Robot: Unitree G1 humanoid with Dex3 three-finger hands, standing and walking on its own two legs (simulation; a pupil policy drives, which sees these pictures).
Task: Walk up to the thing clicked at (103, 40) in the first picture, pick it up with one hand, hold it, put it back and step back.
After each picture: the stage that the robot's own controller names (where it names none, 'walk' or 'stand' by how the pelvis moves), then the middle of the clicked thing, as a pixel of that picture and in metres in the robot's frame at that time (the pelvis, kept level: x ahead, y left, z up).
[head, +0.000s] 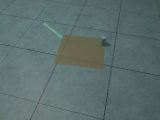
stand; (102, 40) +1.41 -0.27 -0.72
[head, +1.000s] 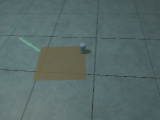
walk; (82, 48) +1.29 +0.07 -0.69
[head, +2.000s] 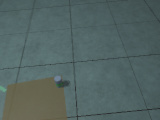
walk; (58, 81) +0.80 +0.28 -0.72
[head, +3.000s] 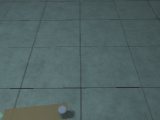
walk; (62, 112) +0.55 +0.19 -0.71
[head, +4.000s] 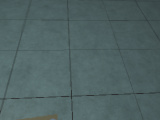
stand; out of the picture +0.42 +0.18 -0.71
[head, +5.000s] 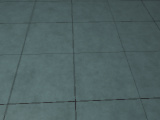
stand; out of the picture +0.37 +0.18 -0.71
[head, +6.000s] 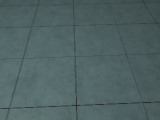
stand; out of the picture +0.35 +0.19 -0.72
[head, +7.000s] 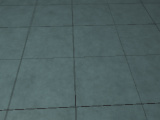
stand; out of the picture +0.33 +0.18 -0.73
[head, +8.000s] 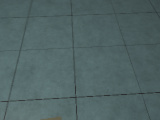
stand; out of the picture +0.35 +0.19 -0.72
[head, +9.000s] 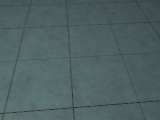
stand; out of the picture +0.32 +0.19 -0.72
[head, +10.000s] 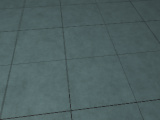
stand; out of the picture +0.29 +0.20 -0.72
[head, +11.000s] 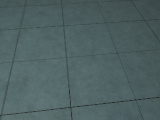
stand; out of the picture +0.32 +0.21 -0.73
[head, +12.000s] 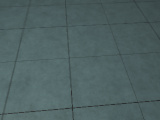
stand; out of the picture +0.32 +0.20 -0.73
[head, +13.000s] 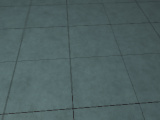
stand; out of the picture +0.31 +0.20 -0.73
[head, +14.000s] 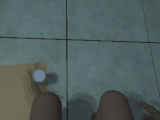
go down; (40, 78) +0.41 +0.18 -0.43
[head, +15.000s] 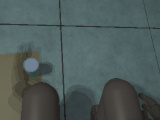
go down; (32, 68) +0.43 +0.19 -0.33
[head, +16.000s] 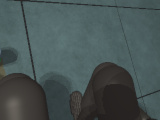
close in; out of the picture +0.42 +0.22 -0.24
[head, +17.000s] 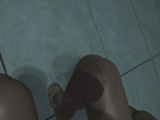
close; out of the picture +0.42 +0.24 -0.23
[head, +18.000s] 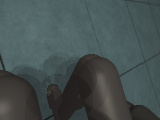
lift; out of the picture +0.41 +0.23 -0.23
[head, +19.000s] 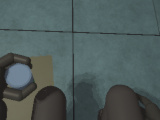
lift; (22, 80) +0.32 +0.20 -0.05
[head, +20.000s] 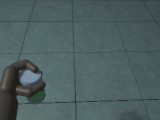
lift; (33, 86) +0.33 +0.17 +0.04
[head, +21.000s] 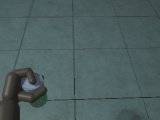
hold; (35, 90) +0.32 +0.17 +0.00
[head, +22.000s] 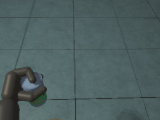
hold; (35, 90) +0.32 +0.17 +0.01
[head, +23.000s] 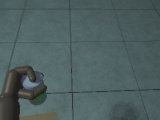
crouch; (35, 88) +0.33 +0.16 -0.02
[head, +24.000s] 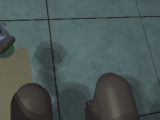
lower; (0, 41) +0.47 +0.21 -0.09
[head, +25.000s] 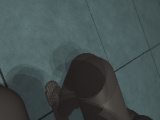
lower; out of the picture +0.45 +0.27 -0.23
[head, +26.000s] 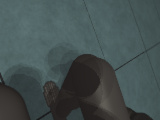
lower; out of the picture +0.44 +0.25 -0.23
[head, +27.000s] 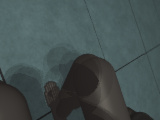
lower; out of the picture +0.44 +0.25 -0.23
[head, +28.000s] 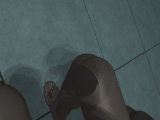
lower; out of the picture +0.44 +0.25 -0.23
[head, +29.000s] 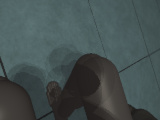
loosen; out of the picture +0.43 +0.24 -0.23
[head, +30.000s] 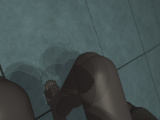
withdraw; out of the picture +0.43 +0.24 -0.23
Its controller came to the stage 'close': yes
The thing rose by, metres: 0.72
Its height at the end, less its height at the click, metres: +0.00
